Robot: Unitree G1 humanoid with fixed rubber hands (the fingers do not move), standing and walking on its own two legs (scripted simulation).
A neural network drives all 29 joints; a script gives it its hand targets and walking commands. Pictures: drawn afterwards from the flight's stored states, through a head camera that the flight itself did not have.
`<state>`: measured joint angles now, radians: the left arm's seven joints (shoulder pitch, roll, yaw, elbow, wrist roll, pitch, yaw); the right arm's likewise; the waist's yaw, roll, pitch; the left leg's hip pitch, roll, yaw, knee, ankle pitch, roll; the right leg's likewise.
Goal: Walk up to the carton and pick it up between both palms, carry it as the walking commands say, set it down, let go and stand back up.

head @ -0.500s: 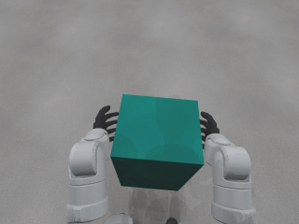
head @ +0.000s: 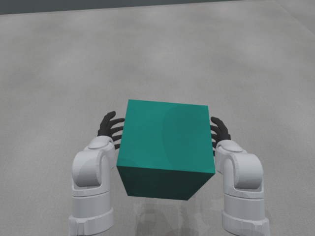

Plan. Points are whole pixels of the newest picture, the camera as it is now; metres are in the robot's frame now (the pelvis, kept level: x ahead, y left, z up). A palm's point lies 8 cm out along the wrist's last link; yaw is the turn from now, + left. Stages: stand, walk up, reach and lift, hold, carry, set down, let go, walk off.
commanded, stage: carry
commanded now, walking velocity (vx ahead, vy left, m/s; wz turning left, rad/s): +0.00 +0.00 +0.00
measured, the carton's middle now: (162, 157) +0.30 -0.01 +0.02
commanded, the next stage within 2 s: none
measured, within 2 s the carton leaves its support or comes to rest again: neither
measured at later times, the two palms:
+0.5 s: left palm (116, 108) +0.44 +0.12 +0.05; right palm (208, 105) +0.44 -0.15 +0.05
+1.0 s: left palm (132, 63) +0.62 +0.07 +0.08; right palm (212, 61) +0.61 -0.19 +0.08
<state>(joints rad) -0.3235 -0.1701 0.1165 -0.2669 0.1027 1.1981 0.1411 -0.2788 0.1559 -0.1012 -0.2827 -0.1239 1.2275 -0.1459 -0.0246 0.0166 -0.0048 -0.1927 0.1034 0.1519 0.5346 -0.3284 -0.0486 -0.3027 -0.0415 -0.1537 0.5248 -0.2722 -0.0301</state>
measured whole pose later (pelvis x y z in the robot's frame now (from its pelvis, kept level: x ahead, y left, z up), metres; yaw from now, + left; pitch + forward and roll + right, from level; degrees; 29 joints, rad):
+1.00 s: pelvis +0.31 -0.06 +0.00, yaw -3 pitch +5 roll -4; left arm -0.31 -0.17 0.12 -0.34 0.10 1.20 0.16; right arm -0.28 0.16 -0.09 -0.29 -0.11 1.19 -0.13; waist 0.02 -0.01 0.04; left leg -0.23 0.14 0.18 0.54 -0.38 -0.01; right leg -0.53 0.00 -0.02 0.95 -0.41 0.02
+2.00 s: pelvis +0.37 -0.30 -0.01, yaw +1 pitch +3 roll +0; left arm -0.30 -0.16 0.14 -0.23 0.12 1.20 0.13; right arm -0.30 0.16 -0.10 -0.18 -0.10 1.21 -0.16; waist -0.03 -0.04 -0.03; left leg -0.37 0.07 0.14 0.61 -0.27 0.01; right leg -0.46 0.00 -0.13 0.79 -0.43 -0.03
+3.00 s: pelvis +0.20 -0.53 -0.01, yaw +4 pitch +4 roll +0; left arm -0.33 -0.17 0.13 -0.18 0.12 1.19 0.13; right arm -0.28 0.16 -0.11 -0.22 -0.10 1.23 -0.17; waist -0.04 -0.03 -0.05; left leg -0.32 0.03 0.14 0.61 -0.38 0.03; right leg -0.47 -0.01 -0.22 0.51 -0.11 -0.11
